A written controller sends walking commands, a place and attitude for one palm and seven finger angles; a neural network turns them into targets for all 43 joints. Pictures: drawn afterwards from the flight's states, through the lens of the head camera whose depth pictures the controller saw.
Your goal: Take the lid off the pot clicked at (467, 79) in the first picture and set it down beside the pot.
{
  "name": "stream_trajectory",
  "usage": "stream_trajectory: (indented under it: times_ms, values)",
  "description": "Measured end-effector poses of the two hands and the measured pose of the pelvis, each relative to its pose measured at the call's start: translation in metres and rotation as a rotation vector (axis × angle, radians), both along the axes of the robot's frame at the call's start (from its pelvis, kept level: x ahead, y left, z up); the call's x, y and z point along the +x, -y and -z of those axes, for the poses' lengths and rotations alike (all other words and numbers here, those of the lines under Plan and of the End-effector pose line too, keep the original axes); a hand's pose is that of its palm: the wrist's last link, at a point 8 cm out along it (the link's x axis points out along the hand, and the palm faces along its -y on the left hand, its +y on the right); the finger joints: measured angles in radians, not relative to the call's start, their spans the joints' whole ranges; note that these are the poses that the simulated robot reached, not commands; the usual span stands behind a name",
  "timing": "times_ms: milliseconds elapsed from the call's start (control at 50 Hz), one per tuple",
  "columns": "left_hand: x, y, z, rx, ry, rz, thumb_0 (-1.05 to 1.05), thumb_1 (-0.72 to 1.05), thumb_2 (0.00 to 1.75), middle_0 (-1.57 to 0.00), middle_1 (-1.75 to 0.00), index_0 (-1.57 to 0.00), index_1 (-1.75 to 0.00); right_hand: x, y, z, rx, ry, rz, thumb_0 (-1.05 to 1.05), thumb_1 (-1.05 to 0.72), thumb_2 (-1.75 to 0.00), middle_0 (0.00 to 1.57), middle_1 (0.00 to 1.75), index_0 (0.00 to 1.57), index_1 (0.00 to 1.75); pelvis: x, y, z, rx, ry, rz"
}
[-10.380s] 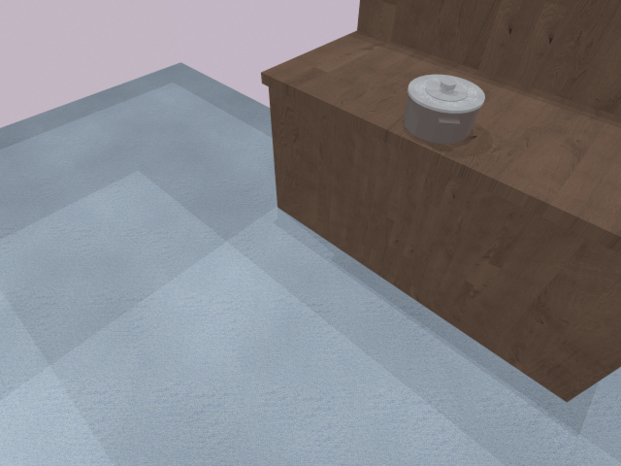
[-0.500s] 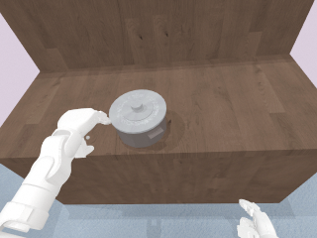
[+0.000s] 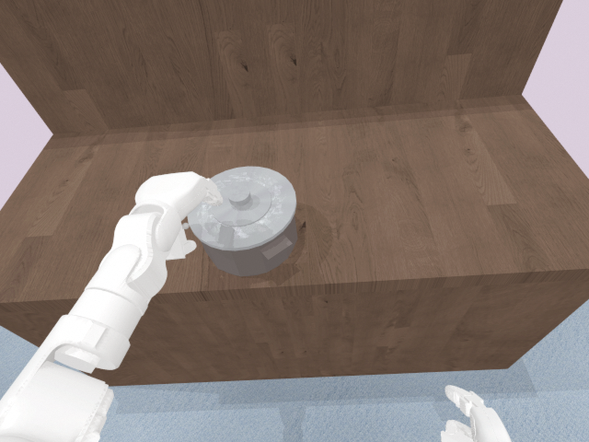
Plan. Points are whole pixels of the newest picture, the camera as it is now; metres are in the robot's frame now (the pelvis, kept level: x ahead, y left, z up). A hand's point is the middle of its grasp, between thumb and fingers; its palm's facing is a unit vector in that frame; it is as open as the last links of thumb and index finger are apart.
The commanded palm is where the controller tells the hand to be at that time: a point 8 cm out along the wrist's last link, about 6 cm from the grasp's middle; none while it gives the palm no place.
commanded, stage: move the open hand above the knob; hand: left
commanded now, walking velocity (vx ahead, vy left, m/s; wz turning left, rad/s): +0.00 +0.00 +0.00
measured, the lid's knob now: (239, 195) +0.51 +0.12 +0.02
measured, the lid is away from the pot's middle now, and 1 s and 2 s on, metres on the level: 0.00 0.00 0.00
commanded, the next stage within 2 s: lower the open fingers around the knob in 1.34 s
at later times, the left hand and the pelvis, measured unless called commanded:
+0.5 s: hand (216, 196) +0.45 +0.13 +0.09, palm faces -0.29 -0.06 -0.95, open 10.1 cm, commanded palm +0.45 +0.13 +0.15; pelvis +0.00 +0.01 +0.00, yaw -1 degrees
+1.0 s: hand (231, 181) +0.48 +0.11 +0.09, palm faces -0.31 -0.06 -0.95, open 10.1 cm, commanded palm +0.47 +0.12 +0.15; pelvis +0.00 +0.00 +0.00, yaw -2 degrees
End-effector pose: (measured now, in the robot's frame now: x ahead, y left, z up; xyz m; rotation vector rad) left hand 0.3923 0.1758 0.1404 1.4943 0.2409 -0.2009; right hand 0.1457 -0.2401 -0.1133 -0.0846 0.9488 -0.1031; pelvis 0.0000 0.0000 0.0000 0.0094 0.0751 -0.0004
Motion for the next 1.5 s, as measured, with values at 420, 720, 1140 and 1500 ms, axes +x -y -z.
stream_trajectory:
  times_ms: [420, 720, 1140, 1500]
  values:
    - [0.041, 0.031, -0.008, 0.011, -0.004, 0.028, 0.0, -0.25, 1.35, -0.83, -0.08, -0.83, -0.08, -0.041, 0.006, 0.012, -0.029, -0.118, 0.067, 0.01, -0.91, -0.9, 0.2, 0.3, 0.2, 0.29, -0.002, -0.006, 0.002, -0.001, -0.038, 0.003]
    - [0.077, 0.061, -0.012, 0.009, -0.037, -0.005, 0.0, -0.25, 1.35, -0.83, -0.08, -0.83, -0.08, -0.096, 0.011, 0.021, -0.045, -0.224, 0.156, 0.01, -0.91, -0.9, 0.2, 0.3, 0.2, 0.29, -0.003, -0.006, 0.002, 0.002, -0.083, 0.029]
    - [0.078, 0.053, -0.008, 0.005, -0.044, -0.015, 0.0, -0.25, 1.35, -0.83, -0.08, -0.83, -0.08, -0.093, 0.019, 0.016, -0.069, -0.202, 0.172, 0.01, -0.91, -0.9, 0.2, 0.3, 0.2, 0.29, 0.001, -0.004, 0.001, 0.0, -0.089, 0.035]
    - [0.084, 0.055, -0.007, 0.009, -0.047, -0.002, 0.0, -0.25, 1.35, -0.83, -0.08, -0.83, -0.08, -0.075, 0.011, 0.015, -0.064, -0.18, 0.145, 0.01, -0.9, -0.9, 0.2, 0.3, 0.2, 0.29, 0.003, -0.007, 0.002, -0.001, -0.103, 0.029]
